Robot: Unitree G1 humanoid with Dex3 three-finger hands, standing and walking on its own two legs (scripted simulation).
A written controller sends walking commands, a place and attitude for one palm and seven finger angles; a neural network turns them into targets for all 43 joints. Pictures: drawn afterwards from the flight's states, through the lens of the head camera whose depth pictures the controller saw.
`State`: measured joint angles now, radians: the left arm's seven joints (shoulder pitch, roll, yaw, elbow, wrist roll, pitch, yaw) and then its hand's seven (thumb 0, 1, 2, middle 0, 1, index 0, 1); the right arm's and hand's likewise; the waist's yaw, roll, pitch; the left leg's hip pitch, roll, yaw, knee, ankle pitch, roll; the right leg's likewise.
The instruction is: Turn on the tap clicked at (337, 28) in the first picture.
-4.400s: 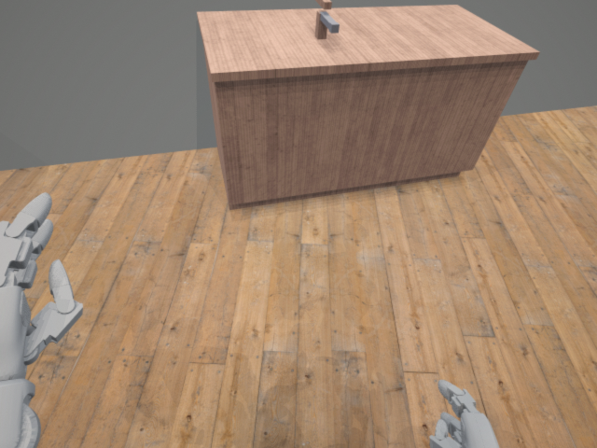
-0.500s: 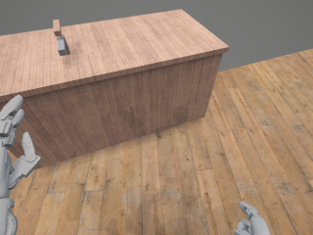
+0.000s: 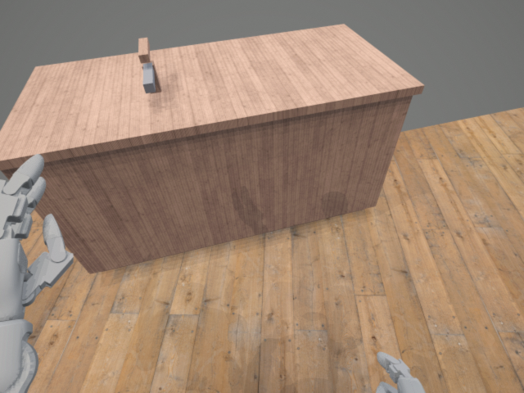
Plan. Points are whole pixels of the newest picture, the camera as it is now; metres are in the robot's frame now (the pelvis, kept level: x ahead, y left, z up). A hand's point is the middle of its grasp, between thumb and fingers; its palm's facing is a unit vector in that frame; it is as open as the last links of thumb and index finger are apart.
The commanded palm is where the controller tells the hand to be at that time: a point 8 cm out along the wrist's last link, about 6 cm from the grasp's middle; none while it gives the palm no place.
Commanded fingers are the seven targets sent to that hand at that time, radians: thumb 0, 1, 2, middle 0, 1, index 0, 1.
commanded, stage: take the last steps up to it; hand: left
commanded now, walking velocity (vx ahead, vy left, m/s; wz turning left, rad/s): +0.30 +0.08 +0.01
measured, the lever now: (149, 86) +0.88 +0.41 +0.04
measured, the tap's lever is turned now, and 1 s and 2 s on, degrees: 0 0 0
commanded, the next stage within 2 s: none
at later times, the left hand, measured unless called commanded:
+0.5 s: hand (77, 193) +0.30 +0.26 +0.19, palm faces +0.37 -0.82 -0.43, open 7.4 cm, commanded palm +0.25 +0.31 +0.19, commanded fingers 0.00 0.90 0.90 -0.20 -0.30 -0.20 -0.30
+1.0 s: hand (97, 143) +0.42 +0.29 +0.19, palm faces +0.43 -0.82 -0.37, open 7.4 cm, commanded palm +0.36 +0.33 +0.19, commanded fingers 0.00 0.90 0.90 -0.20 -0.30 -0.20 -0.30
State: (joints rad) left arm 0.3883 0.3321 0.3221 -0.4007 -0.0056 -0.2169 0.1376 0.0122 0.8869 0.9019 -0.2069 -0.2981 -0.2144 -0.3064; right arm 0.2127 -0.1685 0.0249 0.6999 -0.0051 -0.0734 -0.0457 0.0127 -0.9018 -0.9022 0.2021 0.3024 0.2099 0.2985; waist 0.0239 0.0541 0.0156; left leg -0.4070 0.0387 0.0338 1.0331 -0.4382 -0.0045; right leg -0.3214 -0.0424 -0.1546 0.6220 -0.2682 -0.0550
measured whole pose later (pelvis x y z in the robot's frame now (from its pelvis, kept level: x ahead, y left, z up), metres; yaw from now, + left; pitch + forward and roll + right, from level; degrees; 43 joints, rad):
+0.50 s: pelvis +0.08 +0.03 +0.01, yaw -1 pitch +1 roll -1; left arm 0.49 0.36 0.36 -0.52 -0.01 -0.23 0.15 0.01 0.89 0.90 -0.21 -0.30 -0.21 -0.31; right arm 0.23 -0.13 0.02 0.62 0.00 -0.12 -0.05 0.01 -0.90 -0.90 0.20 0.30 0.21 0.30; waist -0.01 0.01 0.01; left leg -0.21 0.09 0.14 0.49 -0.28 -0.01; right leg -0.45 -0.06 -0.14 0.81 -0.37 0.02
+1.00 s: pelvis +0.20 +0.05 +0.00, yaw -1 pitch -1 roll +1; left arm 0.43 0.38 0.39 -0.54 -0.02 -0.25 0.18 0.01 0.88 0.90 -0.21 -0.30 -0.22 -0.31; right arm 0.20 -0.24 -0.05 0.59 0.00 -0.07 -0.09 0.01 -0.91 -0.90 0.19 0.30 0.20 0.30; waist 0.01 -0.05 0.06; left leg -0.34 0.06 0.17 0.59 -0.22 0.03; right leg -0.27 -0.08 -0.10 0.80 -0.48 0.00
